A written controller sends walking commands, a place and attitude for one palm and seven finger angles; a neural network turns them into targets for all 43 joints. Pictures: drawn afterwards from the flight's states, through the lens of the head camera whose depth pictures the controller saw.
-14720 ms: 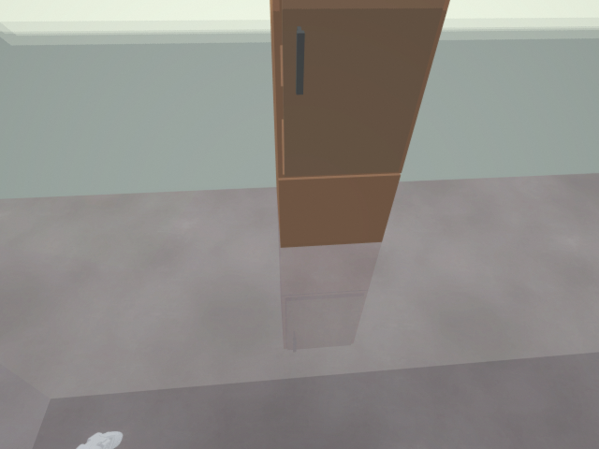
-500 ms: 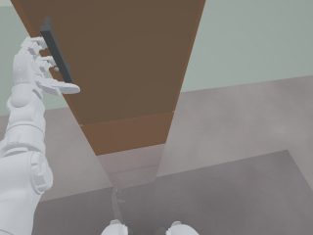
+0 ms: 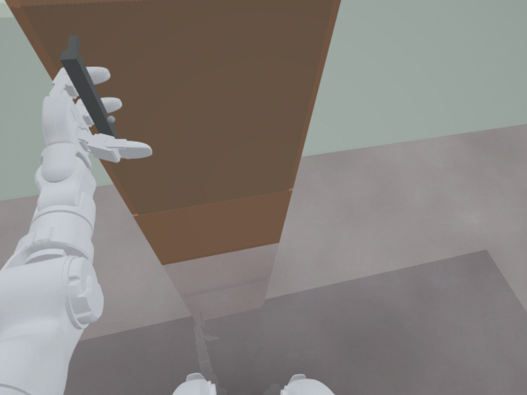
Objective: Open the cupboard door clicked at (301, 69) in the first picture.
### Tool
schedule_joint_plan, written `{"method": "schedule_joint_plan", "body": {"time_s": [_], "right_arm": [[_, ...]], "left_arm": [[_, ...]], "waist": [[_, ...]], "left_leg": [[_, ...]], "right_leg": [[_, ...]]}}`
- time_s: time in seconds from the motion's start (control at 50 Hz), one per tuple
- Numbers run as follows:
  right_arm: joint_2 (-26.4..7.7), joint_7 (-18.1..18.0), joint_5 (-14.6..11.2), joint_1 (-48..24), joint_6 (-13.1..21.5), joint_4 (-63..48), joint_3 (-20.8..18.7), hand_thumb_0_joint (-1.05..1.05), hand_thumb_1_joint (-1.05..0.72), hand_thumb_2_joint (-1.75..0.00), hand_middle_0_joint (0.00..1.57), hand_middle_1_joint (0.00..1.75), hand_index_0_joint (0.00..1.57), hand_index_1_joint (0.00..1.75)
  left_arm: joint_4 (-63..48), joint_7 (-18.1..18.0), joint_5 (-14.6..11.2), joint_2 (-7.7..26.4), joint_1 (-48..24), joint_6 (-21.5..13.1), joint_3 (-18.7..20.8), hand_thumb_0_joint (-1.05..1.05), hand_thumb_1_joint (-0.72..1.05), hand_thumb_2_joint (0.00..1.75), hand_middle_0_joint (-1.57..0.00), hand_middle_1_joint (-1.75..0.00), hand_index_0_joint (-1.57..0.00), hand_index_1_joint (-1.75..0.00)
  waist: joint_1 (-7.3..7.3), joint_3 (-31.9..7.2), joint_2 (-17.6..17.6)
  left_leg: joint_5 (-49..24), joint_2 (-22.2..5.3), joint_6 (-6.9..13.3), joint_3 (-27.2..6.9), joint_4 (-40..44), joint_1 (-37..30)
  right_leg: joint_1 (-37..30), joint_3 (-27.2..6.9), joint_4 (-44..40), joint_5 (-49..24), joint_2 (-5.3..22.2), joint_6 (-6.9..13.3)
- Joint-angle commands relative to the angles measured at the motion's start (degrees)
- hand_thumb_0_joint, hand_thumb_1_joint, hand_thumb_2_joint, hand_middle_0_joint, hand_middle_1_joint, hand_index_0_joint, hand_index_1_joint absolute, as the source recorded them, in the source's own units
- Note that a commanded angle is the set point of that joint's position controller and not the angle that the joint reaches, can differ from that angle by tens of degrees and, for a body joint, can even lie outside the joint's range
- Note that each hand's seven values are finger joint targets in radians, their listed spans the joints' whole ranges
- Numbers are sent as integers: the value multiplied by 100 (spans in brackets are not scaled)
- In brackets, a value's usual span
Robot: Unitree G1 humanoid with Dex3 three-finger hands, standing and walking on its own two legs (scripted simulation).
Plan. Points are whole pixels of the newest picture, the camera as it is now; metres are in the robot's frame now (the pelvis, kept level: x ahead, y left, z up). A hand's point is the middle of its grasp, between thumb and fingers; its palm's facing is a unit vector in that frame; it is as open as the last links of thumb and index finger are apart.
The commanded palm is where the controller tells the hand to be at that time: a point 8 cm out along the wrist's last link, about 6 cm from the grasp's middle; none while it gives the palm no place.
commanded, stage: slide the fingers in behind the handle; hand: left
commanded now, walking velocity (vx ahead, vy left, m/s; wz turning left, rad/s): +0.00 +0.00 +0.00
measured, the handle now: (94, 95) +0.55 +0.22 +0.11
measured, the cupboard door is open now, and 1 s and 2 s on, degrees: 0 0 32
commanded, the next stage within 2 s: close the thumb around the handle in 0.32 s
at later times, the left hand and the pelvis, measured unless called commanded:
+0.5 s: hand (114, 118) +0.51 +0.19 +0.11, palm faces +0.15 -0.99 +0.01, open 13.8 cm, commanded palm +0.48 +0.24 +0.11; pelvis +0.00 +0.00 +0.00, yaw +0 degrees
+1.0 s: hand (108, 120) +0.50 +0.20 +0.11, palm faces +0.15 -0.99 +0.00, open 6.1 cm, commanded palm +0.47 +0.24 +0.11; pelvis +0.00 +0.00 +0.00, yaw +0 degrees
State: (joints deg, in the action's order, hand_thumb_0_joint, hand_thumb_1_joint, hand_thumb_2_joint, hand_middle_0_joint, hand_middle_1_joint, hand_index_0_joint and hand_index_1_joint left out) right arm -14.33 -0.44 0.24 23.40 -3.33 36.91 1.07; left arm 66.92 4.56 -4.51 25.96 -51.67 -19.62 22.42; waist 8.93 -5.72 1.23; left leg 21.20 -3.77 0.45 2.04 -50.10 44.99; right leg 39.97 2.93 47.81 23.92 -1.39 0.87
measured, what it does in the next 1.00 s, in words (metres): stands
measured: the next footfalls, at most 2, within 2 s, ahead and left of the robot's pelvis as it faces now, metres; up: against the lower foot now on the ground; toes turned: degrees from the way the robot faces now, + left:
none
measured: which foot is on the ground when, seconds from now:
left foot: down 0.00-1.00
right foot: down 0.00-1.00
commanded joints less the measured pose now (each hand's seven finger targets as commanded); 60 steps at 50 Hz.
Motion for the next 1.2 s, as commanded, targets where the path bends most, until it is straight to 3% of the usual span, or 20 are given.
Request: {"method": "schedule_joint_plan", "body": {"time_s": [0.0, 0.06, 0.16, 0.28, 0.36, 0.38, 0.4, 0.5, 0.52, 0.6, 0.68, 0.72, 0.78, 0.82, 0.9, 1.02, 1.06, 1.08, 1.12, 1.18], "right_arm": [[-1005, -39, 26, 757, 139, -293, -380, 0, -90, -90, 20, 30, 20, 30], [-1048, -51, 37, 805, 131, -245, -374, 0, -90, -90, 20, 30, 20, 30], [-1067, -67, 24, 817, 131, -277, -366, 0, -90, -90, 20, 30, 20, 30], [-1037, -52, 34, 795, 130, -306, -375, 0, -90, -90, 20, 30, 20, 30], [-1044, -31, 38, 829, 114, -272, -377, 0, -90, -90, 20, 30, 20, 30], [-1089, -52, 37, 838, 98, -264, -386, 0, -90, -90, 20, 30, 20, 30], [-1069, -50, 26, 811, 92, -290, -381, 0, -90, -90, 20, 30, 20, 30], [-1060, -59, 33, 828, 96, -285, -369, 0, -90, -90, 20, 30, 20, 30], [-1051, -50, 44, 815, 103, -292, -372, 0, -90, -90, 20, 30, 20, 30], [-1032, -19, 47, 815, 109, -321, -397, 0, -90, -90, 20, 30, 20, 30], [-1041, -15, 27, 801, 81, -289, -394, 0, -90, -90, 20, 30, 20, 30], [-1073, -39, 24, 806, 68, -322, -402, 0, -90, -90, 20, 30, 20, 30], [-1046, -39, 25, 789, 86, -296, -381, 0, -90, -90, 20, 30, 20, 30], [-1063, -51, 27, 782, 91, -317, -376, 0, -90, -90, 20, 30, 20, 30], [-1035, -53, 34, 760, 115, -306, -366, 0, -90, -90, 20, 30, 20, 30], [-1035, -34, 19, 741, 109, -293, -394, 0, -90, -90, 20, 30, 20, 30], [-1052, -47, 26, 766, 101, -256, -398, 0, -90, -90, 20, 30, 20, 30], [-1070, -58, 10, 752, 90, -266, -389, 0, -90, -90, 20, 30, 20, 30], [-1057, -53, 8, 736, 90, -285, -371, 0, -90, -90, 20, 30, 20, 30], [-1071, -60, 32, 764, 100, -303, -373, 0, -90, -90, 20, 30, 20, 30]], "left_arm": [[-1337, -14, 21, 1154, -2725, -523, -141, 0, -50, 30, -30, -120, -30, -120], [-1133, -35, -20, 1255, -2782, -455, -30, 0, -50, 30, -30, -120, -30, -120], [-1097, -11, -46, 1342, -2809, -381, 18, 0, -50, 30, -30, -120, -30, -120], [-1304, -35, -12, 1350, -2761, -535, 35, 0, -50, 30, -30, -120, -30, -120], [-1129, -10, -31, 1076, -2773, -444, -167, 0, -50, 30, -30, -120, -30, -120], [-1143, -38, -20, 1433, -2791, -435, 97, 0, -50, 30, -30, -120, -30, -120], [-1168, -41, -30, 1356, -2784, -406, 22, 0, -50, 30, -30, -120, -30, -120], [-1221, -84, 14, 1488, -2804, -459, 121, 0, -22, 42, -32, -123, -32, -123], [-1308, -81, 26, 1423, -2860, -478, 56, 0, -16, 44, -32, -124, -32, -124], [-1416, -60, -45, 1248, -2559, -545, 54, 0, 6, 54, -34, -126, -34, -126], [-1237, -26, -45, 1069, -2629, -442, -127, 0, 28, 64, -36, -128, -36, -128], [-1220, -48, -53, 1338, -2479, -376, 111, 0, 40, 68, -36, -130, -36, -130], [-1182, -54, -33, 1143, -2695, -361, -89, 0, 56, 76, -38, -131, -38, -131], [-1275, -51, -43, 1413, -2658, -409, 108, 0, 68, 80, -38, -133, -38, -133], [-1363, -22, -33, 1362, -2768, -540, 44, 0, 90, 90, -40, -135, -40, -135], [-1315, 30, -92, 1036, -2577, -505, -154, 0, 90, 90, -40, -135, -40, -135], [-1286, 22, -95, 1082, -2702, -458, -128, 0, 90, 90, -40, -135, -40, -135], [-1169, -8, -104, 1271, -2623, -407, 43, 0, 90, 90, -40, -135, -40, -135], [-1148, -40, -51, 1180, -2712, -370, -105, 0, 90, 90, -40, -135, -40, -135], [-1234, -67, -25, 1450, -2638, -420, 135, 0, 90, 90, -40, -135, -40, -135]], "waist": [[33, -2369, 673], [103, -2195, 357], [97, -2278, 300], [21, -2556, 575], [124, -2261, 433], [57, -2340, 431], [66, -2353, 469], [49, -2392, 448], [52, -2439, 637], [-40, -2646, 622], [66, -2249, 411], [-17, -2295, 351], [91, -2131, 315], [11, -2265, 407], [14, -2337, 570], [28, -2397, 553], [79, -2287, 504], [15, -2214, 404], [71, -2119, 408], [-10, -2356, 391]], "left_leg": [[-1833, 216, 121, -359, 314, -2243], [-1656, 213, 153, -377, 322, -2081], [-1652, 238, 172, -350, 326, -1978], [-1968, 231, 142, -361, 279, -2205], [-1831, 210, 143, -382, 291, -2158], [-1815, 206, 138, -381, 304, -2079], [-1788, 225, 144, -356, 328, -2072], [-1851, 215, 144, -374, 307, -2078], [-1875, 214, 129, -376, 309, -2153], [-2176, 210, 109, -376, 273, -2376], [-1962, 194, 123, -378, 337, -2189], [-1856, 207, 134, -345, 350, -2083], [-1719, 215, 148, -351, 370, -2048], [-1738, 228, 146, -341, 361, -2013], [-1765, 222, 126, -362, 335, -2120], [-1923, 211, 109, -395, 322, -2303], [-1852, 212, 128, -405, 314, -2243], [-1724, 209, 121, -400, 355, -2107], [-1572, 227, 134, -385, 384, -2021], [-1721, 236, 145, -376, 361, -2043]], "right_leg": [[-262, -130, -567, -1964, -177, -41], [-266, -121, -614, -1838, -191, -51], [-400, -154, -628, -1931, -185, -64], [-391, -145, -538, -2113, -190, -49], [-211, -96, -582, -1944, -210, -47], [-305, -121, -571, -1962, -193, -53], [-374, -136, -593, -1987, -195, -60], [-370, -133, -563, -2006, -195, -55], [-319, -128, -548, -1994, -191, -48], [-377, -96, -520, -2180, -221, -31], [-269, -71, -566, -2047, -218, -50], [-398, -105, -597, -2026, -203, -47], [-298, -107, -636, -1919, -197, -62], [-430, -147, -614, -1970, -191, -53], [-354, -145, -584, -1938, -193, -44], [-265, -86, -582, -1971, -212, -31], [-215, -93, -589, -1925, -213, -36], [-262, -90, -609, -1840, -204, -42], [-261, -103, -647, -1754, -193, -49], [-433, -131, -603, -1922, -188, -46]]}}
